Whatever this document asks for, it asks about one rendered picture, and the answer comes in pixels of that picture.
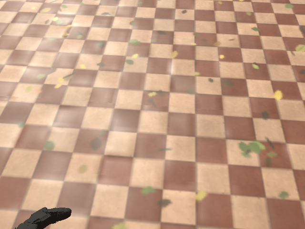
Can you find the left robot hand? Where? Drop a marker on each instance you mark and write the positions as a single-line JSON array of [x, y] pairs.
[[44, 217]]

